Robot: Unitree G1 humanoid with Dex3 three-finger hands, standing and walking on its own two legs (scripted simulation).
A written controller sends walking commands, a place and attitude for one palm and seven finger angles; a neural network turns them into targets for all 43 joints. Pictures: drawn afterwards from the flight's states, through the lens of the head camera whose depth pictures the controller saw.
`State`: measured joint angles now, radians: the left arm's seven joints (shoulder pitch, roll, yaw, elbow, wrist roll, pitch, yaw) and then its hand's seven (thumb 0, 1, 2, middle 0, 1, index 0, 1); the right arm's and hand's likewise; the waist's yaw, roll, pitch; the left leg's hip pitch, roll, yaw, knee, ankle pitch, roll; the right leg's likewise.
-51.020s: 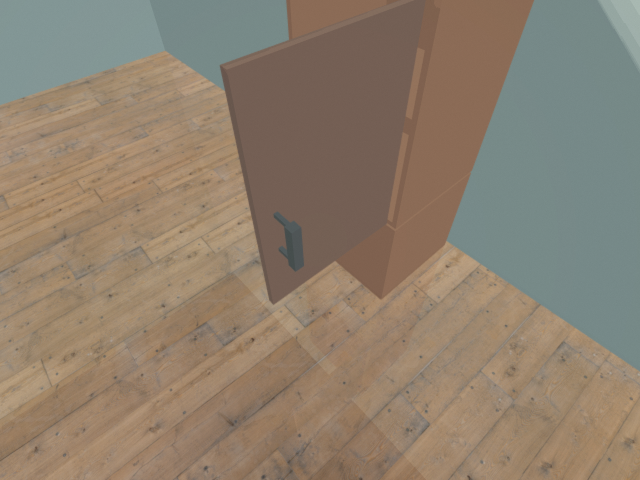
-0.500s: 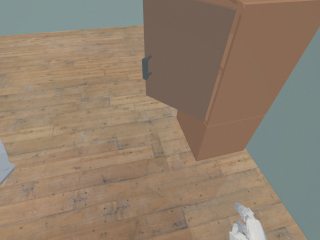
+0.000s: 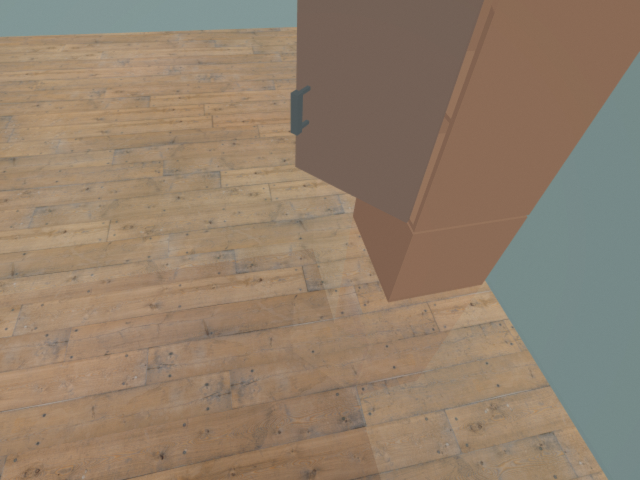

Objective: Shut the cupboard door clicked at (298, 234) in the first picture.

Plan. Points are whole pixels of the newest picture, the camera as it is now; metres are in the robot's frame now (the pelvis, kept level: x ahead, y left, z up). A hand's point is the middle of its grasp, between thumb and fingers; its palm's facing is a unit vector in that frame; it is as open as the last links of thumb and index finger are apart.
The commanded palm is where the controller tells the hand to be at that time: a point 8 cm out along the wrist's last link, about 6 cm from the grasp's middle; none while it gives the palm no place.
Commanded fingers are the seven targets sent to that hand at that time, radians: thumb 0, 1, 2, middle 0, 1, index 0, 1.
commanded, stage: let the arm hang, fingers relaxed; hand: left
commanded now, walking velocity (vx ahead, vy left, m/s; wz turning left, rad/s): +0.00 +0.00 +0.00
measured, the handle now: (301, 110) +1.02 +0.10 -0.11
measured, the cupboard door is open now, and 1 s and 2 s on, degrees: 41 41 41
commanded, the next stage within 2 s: look to check the result in 0.72 s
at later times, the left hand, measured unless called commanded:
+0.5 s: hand out of the picture +0.06 +0.23 -0.15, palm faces +0.01 -0.95 -0.30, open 7.4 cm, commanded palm none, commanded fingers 0.00 0.90 0.90 -0.20 -0.30 -0.20 -0.30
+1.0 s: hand out of the picture +0.09 +0.23 -0.15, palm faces +0.00 -0.95 -0.32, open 7.4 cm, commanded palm none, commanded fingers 0.00 0.90 0.90 -0.20 -0.30 -0.20 -0.30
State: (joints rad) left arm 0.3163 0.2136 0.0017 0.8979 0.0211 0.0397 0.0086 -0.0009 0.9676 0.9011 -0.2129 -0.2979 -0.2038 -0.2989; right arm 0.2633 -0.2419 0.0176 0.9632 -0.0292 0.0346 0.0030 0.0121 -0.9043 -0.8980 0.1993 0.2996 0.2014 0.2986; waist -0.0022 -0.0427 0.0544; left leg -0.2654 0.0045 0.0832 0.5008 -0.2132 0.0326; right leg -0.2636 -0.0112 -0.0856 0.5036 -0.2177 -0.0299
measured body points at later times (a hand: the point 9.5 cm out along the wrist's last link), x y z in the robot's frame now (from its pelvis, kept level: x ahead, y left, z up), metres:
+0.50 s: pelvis +0.01 +0.00 +0.01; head +0.00 -0.01 +0.46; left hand +0.06 +0.28 -0.13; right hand +0.02 -0.27 -0.15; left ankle +0.04 +0.10 -0.74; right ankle +0.04 -0.10 -0.74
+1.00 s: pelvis +0.04 -0.01 +0.01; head +0.04 -0.01 +0.46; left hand +0.09 +0.28 -0.12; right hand +0.10 -0.29 -0.13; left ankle +0.04 +0.10 -0.74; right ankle +0.04 -0.10 -0.74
